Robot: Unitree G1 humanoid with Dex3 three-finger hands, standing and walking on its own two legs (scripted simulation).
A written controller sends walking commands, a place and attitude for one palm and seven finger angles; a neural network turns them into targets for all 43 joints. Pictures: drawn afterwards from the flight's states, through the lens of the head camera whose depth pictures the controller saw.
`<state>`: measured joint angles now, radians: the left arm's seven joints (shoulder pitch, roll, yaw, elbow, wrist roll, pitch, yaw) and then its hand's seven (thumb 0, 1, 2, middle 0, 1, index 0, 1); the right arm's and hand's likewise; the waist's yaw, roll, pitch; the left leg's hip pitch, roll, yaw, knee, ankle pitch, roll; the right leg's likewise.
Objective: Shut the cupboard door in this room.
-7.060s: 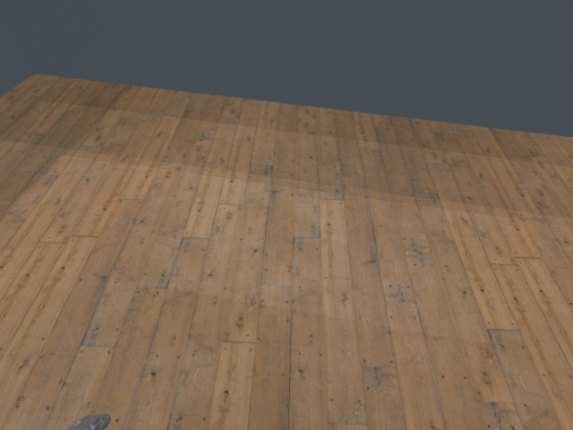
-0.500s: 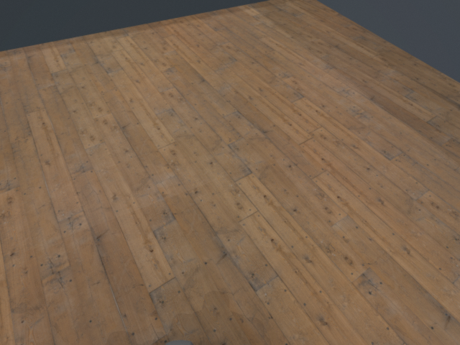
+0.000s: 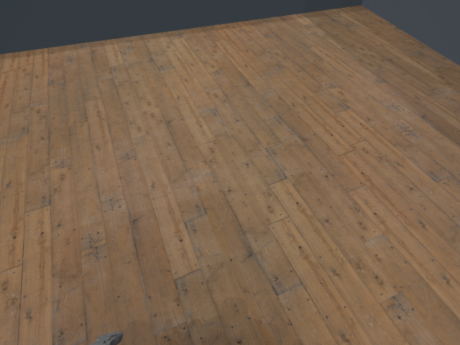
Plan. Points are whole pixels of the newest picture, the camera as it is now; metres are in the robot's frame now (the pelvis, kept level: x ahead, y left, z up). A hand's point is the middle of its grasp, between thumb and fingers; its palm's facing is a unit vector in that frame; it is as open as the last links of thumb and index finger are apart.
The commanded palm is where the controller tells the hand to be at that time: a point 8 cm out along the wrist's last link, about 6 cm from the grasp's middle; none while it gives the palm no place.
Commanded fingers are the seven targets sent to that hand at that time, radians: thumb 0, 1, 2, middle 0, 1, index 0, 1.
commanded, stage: turn or walk to find it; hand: left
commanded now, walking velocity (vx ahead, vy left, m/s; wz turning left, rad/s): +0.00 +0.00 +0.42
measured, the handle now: out of the picture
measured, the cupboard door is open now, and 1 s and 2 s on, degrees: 93 93 93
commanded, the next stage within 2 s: none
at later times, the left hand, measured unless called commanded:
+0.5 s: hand out of the picture -0.07 +0.22 -0.19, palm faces +0.29 -0.93 -0.23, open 7.4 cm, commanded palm none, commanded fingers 0.00 0.90 0.90 -0.20 -0.30 -0.20 -0.30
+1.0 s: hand out of the picture -0.05 +0.20 -0.14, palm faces +0.44 -0.85 -0.28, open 7.4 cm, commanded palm none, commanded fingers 0.00 0.90 0.90 -0.20 -0.30 -0.20 -0.30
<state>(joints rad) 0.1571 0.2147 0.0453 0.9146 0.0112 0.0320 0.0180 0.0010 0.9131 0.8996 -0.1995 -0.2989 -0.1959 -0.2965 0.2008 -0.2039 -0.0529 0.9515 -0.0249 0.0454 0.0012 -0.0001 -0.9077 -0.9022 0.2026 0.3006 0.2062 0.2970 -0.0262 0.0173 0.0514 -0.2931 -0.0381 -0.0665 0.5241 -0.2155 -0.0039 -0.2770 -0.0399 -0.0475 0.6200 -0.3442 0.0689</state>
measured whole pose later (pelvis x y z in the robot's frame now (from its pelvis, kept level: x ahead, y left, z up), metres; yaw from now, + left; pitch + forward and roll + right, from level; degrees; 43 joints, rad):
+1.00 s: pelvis -0.06 -0.02 +0.00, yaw +27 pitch -1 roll +1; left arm 0.17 0.17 0.03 0.90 0.02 0.01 0.02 0.00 0.91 0.90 -0.20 -0.30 -0.20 -0.30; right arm 0.22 -0.24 -0.08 0.97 -0.02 0.08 0.01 0.00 -0.91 -0.90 0.20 0.30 0.20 0.30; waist -0.03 0.05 0.06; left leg -0.44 -0.05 -0.07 0.92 -0.44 -0.02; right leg -0.24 -0.04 -0.10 0.57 -0.31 -0.03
